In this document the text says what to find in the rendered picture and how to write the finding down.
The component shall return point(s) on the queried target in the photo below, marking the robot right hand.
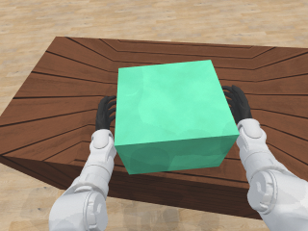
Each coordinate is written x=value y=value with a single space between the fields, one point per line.
x=239 y=105

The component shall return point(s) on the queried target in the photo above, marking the robot left forearm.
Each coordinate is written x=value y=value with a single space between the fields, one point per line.
x=97 y=171

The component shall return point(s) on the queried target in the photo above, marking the carton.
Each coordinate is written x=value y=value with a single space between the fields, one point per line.
x=172 y=117

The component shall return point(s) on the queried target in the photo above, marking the pedestal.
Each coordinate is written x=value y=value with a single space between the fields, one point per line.
x=45 y=131

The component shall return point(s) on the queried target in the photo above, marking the robot left upper arm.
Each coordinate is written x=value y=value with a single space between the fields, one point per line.
x=81 y=211

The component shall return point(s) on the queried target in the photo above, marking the robot left hand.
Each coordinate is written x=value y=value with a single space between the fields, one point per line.
x=103 y=119

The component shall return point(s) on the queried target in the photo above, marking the robot right upper arm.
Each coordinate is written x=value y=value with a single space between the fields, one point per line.
x=281 y=200

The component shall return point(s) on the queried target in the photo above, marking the robot right forearm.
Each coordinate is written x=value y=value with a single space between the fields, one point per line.
x=254 y=153

